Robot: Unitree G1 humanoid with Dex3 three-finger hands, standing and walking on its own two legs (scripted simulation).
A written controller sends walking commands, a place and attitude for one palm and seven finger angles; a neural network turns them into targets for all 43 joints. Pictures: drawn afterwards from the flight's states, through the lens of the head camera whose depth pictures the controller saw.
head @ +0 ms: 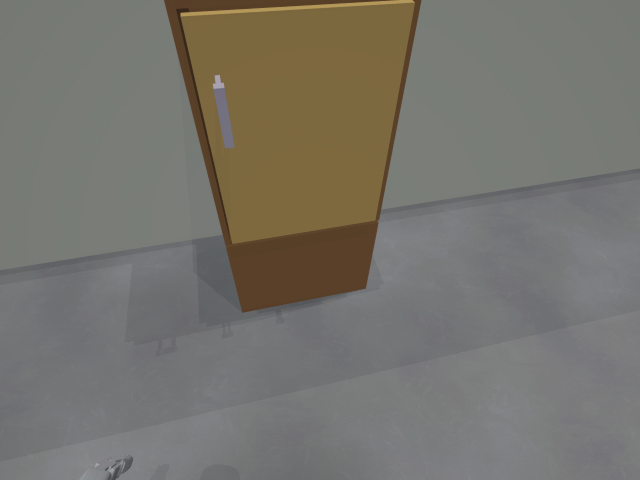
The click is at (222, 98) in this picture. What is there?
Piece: cupboard door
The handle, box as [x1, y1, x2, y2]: [213, 75, 234, 147]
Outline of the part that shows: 215,75 215,83 213,84 213,88 225,147 233,147 234,146 223,83 220,82 219,75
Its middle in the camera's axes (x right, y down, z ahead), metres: -0.20 -0.25 +0.77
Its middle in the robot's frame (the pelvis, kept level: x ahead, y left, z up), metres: +0.75 +0.24 +0.06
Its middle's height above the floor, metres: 0.83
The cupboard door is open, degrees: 0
